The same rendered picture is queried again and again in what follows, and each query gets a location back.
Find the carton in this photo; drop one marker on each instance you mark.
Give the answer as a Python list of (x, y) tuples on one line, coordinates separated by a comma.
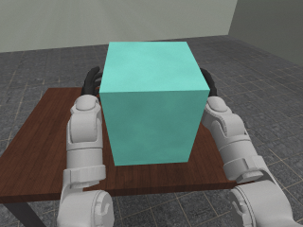
[(153, 96)]

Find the robot right forearm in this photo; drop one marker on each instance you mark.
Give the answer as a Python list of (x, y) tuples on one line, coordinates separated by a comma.
[(241, 161)]

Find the robot right hand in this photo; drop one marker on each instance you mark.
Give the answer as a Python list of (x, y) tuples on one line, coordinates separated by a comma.
[(210, 82)]

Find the table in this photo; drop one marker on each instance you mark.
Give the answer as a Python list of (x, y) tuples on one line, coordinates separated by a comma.
[(31, 167)]

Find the right robot upper arm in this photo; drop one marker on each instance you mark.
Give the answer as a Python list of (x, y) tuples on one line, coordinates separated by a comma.
[(260, 204)]

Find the robot left hand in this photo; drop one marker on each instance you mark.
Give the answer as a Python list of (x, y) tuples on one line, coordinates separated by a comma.
[(90, 83)]

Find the left robot upper arm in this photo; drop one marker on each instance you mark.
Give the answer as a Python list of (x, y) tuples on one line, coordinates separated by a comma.
[(87, 209)]

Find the robot left forearm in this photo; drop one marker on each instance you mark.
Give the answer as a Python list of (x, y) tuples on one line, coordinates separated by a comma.
[(84, 143)]

